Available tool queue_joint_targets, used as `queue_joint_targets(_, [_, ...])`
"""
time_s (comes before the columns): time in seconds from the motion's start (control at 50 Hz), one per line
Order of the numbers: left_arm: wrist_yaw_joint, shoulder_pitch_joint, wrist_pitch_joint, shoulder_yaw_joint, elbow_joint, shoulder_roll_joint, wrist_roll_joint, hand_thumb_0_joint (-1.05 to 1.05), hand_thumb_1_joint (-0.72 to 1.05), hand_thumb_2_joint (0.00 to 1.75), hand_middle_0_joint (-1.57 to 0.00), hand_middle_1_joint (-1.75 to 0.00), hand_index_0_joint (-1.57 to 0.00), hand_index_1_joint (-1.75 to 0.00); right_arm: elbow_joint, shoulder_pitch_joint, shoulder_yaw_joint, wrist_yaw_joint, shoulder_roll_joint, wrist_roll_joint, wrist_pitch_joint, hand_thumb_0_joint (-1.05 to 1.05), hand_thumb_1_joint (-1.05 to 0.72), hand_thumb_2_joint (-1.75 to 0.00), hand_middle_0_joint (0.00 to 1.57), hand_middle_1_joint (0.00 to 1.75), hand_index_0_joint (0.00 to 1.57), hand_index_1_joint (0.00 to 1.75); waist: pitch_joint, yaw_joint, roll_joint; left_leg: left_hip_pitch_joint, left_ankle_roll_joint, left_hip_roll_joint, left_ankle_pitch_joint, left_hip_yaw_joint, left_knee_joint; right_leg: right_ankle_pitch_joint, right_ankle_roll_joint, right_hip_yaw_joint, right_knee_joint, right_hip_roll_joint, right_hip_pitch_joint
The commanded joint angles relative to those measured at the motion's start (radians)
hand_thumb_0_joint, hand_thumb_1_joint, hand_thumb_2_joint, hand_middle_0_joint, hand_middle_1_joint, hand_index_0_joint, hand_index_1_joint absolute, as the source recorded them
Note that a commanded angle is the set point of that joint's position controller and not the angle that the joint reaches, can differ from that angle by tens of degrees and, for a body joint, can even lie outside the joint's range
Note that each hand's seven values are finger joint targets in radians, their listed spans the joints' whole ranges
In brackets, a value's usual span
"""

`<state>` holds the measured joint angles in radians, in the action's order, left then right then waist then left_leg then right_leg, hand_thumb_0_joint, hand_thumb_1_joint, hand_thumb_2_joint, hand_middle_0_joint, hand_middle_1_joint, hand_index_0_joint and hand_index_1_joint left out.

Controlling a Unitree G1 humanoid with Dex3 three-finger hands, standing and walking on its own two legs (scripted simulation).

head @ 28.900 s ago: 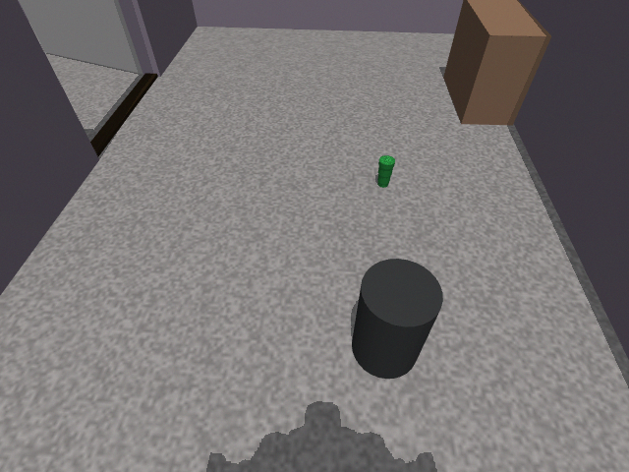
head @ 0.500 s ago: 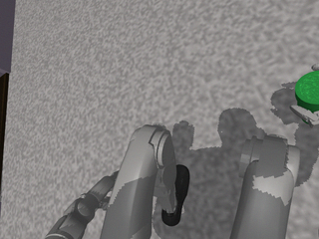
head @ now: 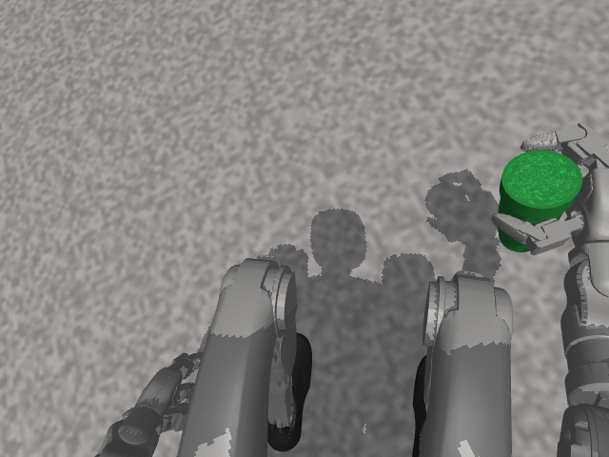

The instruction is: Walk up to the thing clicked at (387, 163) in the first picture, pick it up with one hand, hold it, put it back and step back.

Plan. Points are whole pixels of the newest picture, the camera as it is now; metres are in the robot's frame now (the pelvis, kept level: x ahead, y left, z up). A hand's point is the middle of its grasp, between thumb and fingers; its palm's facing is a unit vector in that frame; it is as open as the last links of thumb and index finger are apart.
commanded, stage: settle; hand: right
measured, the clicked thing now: (528, 210) +0.41 -0.24 -0.09
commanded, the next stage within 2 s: lift in 0.72 s
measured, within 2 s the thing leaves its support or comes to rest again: neither
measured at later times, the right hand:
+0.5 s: hand (546, 185) +0.41 -0.23 -0.01, palm faces +0.10 +0.99 -0.05, open 10.6 cm
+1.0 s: hand (553, 180) +0.41 -0.23 +0.01, palm faces +0.07 +1.00 -0.07, open 10.6 cm
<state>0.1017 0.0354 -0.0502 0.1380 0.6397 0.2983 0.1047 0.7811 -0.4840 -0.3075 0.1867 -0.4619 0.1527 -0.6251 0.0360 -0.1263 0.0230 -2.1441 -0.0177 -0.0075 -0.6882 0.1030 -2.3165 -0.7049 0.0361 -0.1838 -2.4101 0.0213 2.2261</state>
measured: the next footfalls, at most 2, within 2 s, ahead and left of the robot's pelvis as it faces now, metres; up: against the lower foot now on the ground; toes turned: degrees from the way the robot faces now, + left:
none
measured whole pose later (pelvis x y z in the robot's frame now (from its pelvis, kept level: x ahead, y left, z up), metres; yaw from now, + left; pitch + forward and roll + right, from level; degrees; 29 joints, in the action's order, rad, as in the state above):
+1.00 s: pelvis +0.00 +0.00 +0.04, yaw -4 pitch +32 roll +4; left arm 0.05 0.10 0.00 0.03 0.67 0.28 0.06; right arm 0.78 -0.50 -0.33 0.25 -0.36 0.14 -0.56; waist 0.13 -0.10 -0.01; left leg -2.08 -0.01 -0.02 -0.69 0.04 -2.20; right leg -0.68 0.03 -0.10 -2.24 0.03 2.12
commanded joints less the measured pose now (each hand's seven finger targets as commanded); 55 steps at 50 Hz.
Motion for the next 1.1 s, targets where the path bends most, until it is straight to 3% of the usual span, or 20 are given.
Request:
queue_joint_targets(0.0, [-0.028, 0.114, 0.019, -0.105, -0.048, 0.219, -0.010, 0.00, 0.91, 0.90, -0.20, -0.30, -0.20, -0.30, -0.263, -0.311, -0.081, 0.014, -0.191, 0.049, -0.095, 0.00, -0.12, -1.22, 1.29, 1.42, 1.29, 1.44, 0.709, -0.012, -0.195, 0.403, 0.043, 0.042, 0.219, 0.013, 0.254, 0.145, -0.060, 0.099, 0.278, -0.002, -0.404])
queue_joint_targets(0.04, [-0.033, 0.122, 0.021, -0.116, -0.045, 0.214, -0.014, 0.00, 0.91, 0.91, -0.20, -0.30, -0.20, -0.30, -0.255, -0.304, -0.089, 0.028, -0.189, 0.047, -0.085, 0.00, -0.13, -1.23, 1.30, 1.42, 1.29, 1.44, 0.734, -0.002, -0.172, 0.427, 0.039, 0.039, 0.238, -0.001, 0.263, 0.170, -0.063, 0.109, 0.274, -0.003, -0.403])
queue_joint_targets(0.08, [-0.035, 0.111, 0.024, -0.121, -0.065, 0.210, -0.019, 0.00, 0.91, 0.91, -0.20, -0.30, -0.20, -0.30, -0.182, -0.246, -0.067, 0.042, -0.134, 0.048, -0.066, 0.00, -0.14, -1.24, 1.30, 1.43, 1.29, 1.45, 0.727, 0.000, -0.149, 0.445, 0.037, 0.036, 0.241, -0.005, 0.275, 0.180, -0.066, 0.116, 0.279, -0.003, -0.391])
queue_joint_targets(0.12, [-0.039, 0.123, 0.027, -0.134, -0.058, 0.211, -0.024, 0.00, 0.91, 0.91, -0.20, -0.30, -0.20, -0.30, -0.248, -0.306, -0.107, 0.038, -0.179, 0.047, -0.064, 0.00, -0.13, -1.25, 1.32, 1.44, 1.31, 1.46, 0.766, 0.020, -0.154, 0.456, 0.040, 0.036, 0.239, -0.007, 0.282, 0.183, -0.065, 0.121, 0.293, -0.004, -0.412])
queue_joint_targets(0.14, [-0.040, 0.125, 0.023, -0.134, -0.063, 0.211, -0.025, 0.00, 0.91, 0.90, -0.20, -0.30, -0.20, -0.30, -0.251, -0.288, -0.093, 0.041, -0.158, 0.045, -0.060, 0.00, -0.14, -1.26, 1.34, 1.45, 1.33, 1.47, 0.764, 0.019, -0.179, 0.441, 0.044, 0.035, 0.246, 0.003, 0.275, 0.196, -0.059, 0.119, 0.310, -0.004, -0.436])
queue_joint_targets(0.16, [-0.041, 0.132, 0.023, -0.141, -0.059, 0.210, -0.027, 0.00, 0.90, 0.90, -0.20, -0.30, -0.20, -0.30, -0.293, -0.313, -0.112, 0.038, -0.179, 0.044, -0.060, 0.00, -0.17, -1.26, 1.33, 1.44, 1.32, 1.47, 0.795, 0.032, -0.192, 0.444, 0.046, 0.035, 0.250, 0.000, 0.274, 0.208, -0.056, 0.121, 0.314, -0.003, -0.466])
queue_joint_targets(0.2, [-0.044, 0.129, 0.024, -0.146, -0.061, 0.213, -0.033, 0.00, 0.90, 0.90, -0.20, -0.30, -0.20, -0.30, -0.259, -0.272, -0.085, 0.043, -0.126, 0.048, -0.048, 0.00, -0.18, -1.27, 1.35, 1.47, 1.35, 1.49, 0.777, 0.026, -0.190, 0.420, 0.050, 0.034, 0.266, 0.005, 0.272, 0.233, -0.056, 0.116, 0.327, -0.003, -0.485])
queue_joint_targets(0.32, [-0.054, 0.124, 0.037, -0.159, -0.050, 0.192, -0.030, 0.00, 0.90, 0.91, -0.20, -0.30, -0.20, -0.30, -0.358, -0.363, -0.108, 0.033, -0.170, 0.037, -0.059, 0.00, -0.18, -1.29, 1.36, 1.47, 1.35, 1.49, 0.768, 0.025, -0.201, 0.420, 0.049, 0.032, 0.215, -0.017, 0.304, 0.172, -0.060, 0.129, 0.344, -0.002, -0.480])
queue_joint_targets(0.4, [-0.058, 0.119, 0.050, -0.164, -0.047, 0.182, -0.029, 0.00, 0.90, 0.90, -0.20, -0.30, -0.20, -0.30, -0.290, -0.315, -0.083, 0.031, -0.127, 0.035, -0.051, 0.00, -0.14, -1.29, 1.35, 1.47, 1.34, 1.49, 0.735, 0.012, -0.145, 0.430, 0.043, 0.031, 0.151, -0.035, 0.341, 0.111, -0.067, 0.133, 0.353, -0.002, -0.446])
queue_joint_targets(0.42, [-0.059, 0.115, 0.053, -0.163, -0.044, 0.181, -0.030, 0.00, 0.91, 0.91, -0.20, -0.30, -0.20, -0.30, -0.319, -0.360, -0.072, 0.032, -0.124, 0.041, -0.055, 0.00, -0.13, -1.31, 1.35, 1.48, 1.35, 1.50, 0.733, 0.008, -0.163, 0.425, 0.045, 0.031, 0.147, -0.034, 0.340, 0.105, -0.066, 0.133, 0.358, -0.002, -0.449])
queue_joint_targets(0.48, [-0.060, 0.121, 0.058, -0.165, -0.043, 0.189, -0.033, 0.00, 0.90, 0.90, -0.20, -0.30, -0.20, -0.30, -0.271, -0.327, -0.066, 0.035, -0.109, 0.038, -0.048, 0.00, -0.12, -1.30, 1.33, 1.47, 1.33, 1.49, 0.734, 0.015, -0.187, 0.394, 0.052, 0.028, 0.160, -0.018, 0.332, 0.123, -0.059, 0.130, 0.382, -0.004, -0.498])
queue_joint_targets(0.54, [-0.060, 0.132, 0.058, -0.169, -0.037, 0.186, -0.033, 0.00, 0.91, 0.90, -0.20, -0.30, -0.20, -0.30, -0.306, -0.368, -0.086, 0.029, -0.144, 0.026, -0.057, 0.00, -0.14, -1.32, 1.34, 1.48, 1.34, 1.50, 0.759, 0.023, -0.191, 0.398, 0.054, 0.028, 0.169, -0.020, 0.334, 0.137, -0.057, 0.133, 0.391, -0.005, -0.520])
queue_joint_targets(0.72, [-0.061, 0.134, 0.066, -0.171, -0.036, 0.181, -0.042, 0.00, 0.90, 0.90, -0.20, -0.30, -0.20, -0.30, -0.211, -0.366, -0.070, 0.038, -0.096, 0.025, -0.052, 0.00, -0.13, -1.33, 1.33, 1.48, 1.34, 1.50, 0.723, 0.020, -0.180, 0.364, 0.059, 0.022, 0.143, -0.014, 0.345, 0.114, -0.057, 0.133, 0.425, -0.013, -0.529])
queue_joint_targets(0.82, [-0.062, 0.161, 0.067, -0.179, -0.024, 0.180, -0.040, 0.00, 0.92, 0.91, -0.20, -0.30, -0.20, -0.30, -0.230, -0.371, -0.088, 0.046, -0.124, 0.018, -0.055, 0.00, -0.15, -1.24, 1.27, 1.43, 1.27, 1.44, 0.780, 0.030, -0.184, 0.404, 0.057, 0.021, 0.175, -0.023, 0.353, 0.154, -0.056, 0.141, 0.424, -0.014, -0.570])
queue_joint_targets(0.84, [-0.063, 0.153, 0.067, -0.176, -0.029, 0.178, -0.043, 0.00, 0.92, 0.91, -0.20, -0.30, -0.20, -0.30, -0.208, -0.344, -0.070, 0.052, -0.095, 0.023, -0.053, 0.00, -0.17, -1.23, 1.25, 1.41, 1.26, 1.41, 0.759, 0.030, -0.179, 0.396, 0.058, 0.020, 0.176, -0.023, 0.353, 0.158, -0.056, 0.140, 0.433, -0.016, -0.564])
queue_joint_targets(0.88, [-0.064, 0.156, 0.071, -0.181, -0.035, 0.180, -0.045, 0.00, 0.92, 0.91, -0.20, -0.30, -0.20, -0.30, -0.245, -0.351, -0.090, 0.054, -0.121, 0.023, -0.054, 0.00, -0.14, -1.19, 1.24, 1.39, 1.26, 1.39, 0.782, 0.037, -0.190, 0.398, 0.060, 0.020, 0.179, -0.026, 0.355, 0.164, -0.055, 0.142, 0.438, -0.014, -0.587])
queue_joint_targets(0.92, [-0.067, 0.151, 0.072, -0.183, -0.050, 0.177, -0.052, 0.00, 0.92, 0.91, -0.20, -0.30, -0.20, -0.30, -0.257, -0.323, -0.077, 0.063, -0.109, 0.026, -0.051, 0.00, -0.13, -1.19, 1.23, 1.38, 1.24, 1.38, 0.780, 0.031, -0.187, 0.411, 0.060, 0.018, 0.160, -0.027, 0.367, 0.142, -0.058, 0.143, 0.453, -0.015, -0.583])
queue_joint_targets(0.96, [-0.070, 0.165, 0.077, -0.190, -0.045, 0.174, -0.053, 0.00, 0.92, 0.91, -0.20, -0.30, -0.20, -0.30, -0.368, -0.386, -0.101, 0.065, -0.171, 0.028, -0.057, 0.00, -0.14, -1.19, 1.24, 1.39, 1.25, 1.38, 0.847, 0.041, -0.203, 0.462, 0.058, 0.017, 0.163, -0.044, 0.386, 0.142, -0.061, 0.154, 0.457, -0.017, -0.601])
queue_joint_targets(1.06, [-0.084, 0.163, 0.091, -0.195, -0.057, 0.165, -0.070, 0.00, 0.92, 0.90, -0.20, -0.30, -0.20, -0.30, -0.369, -0.302, -0.090, 0.073, -0.124, 0.061, -0.015, 0.00, -0.14, -1.20, 1.23, 1.39, 1.24, 1.39, 0.817, 0.039, -0.135, 0.518, 0.049, 0.017, 0.149, -0.075, 0.450, 0.132, -0.071, 0.159, 0.474, -0.015, -0.579])
queue_joint_targets(1.08, [-0.086, 0.160, 0.095, -0.196, -0.062, 0.165, -0.075, 0.00, 0.92, 0.90, -0.20, -0.30, -0.20, -0.30, -0.370, -0.299, -0.067, 0.075, -0.095, 0.064, -0.005, 0.00, -0.15, -1.21, 1.23, 1.39, 1.24, 1.39, 0.813, 0.032, -0.141, 0.507, 0.052, 0.016, 0.150, -0.069, 0.457, 0.132, -0.070, 0.156, 0.487, -0.015, -0.594])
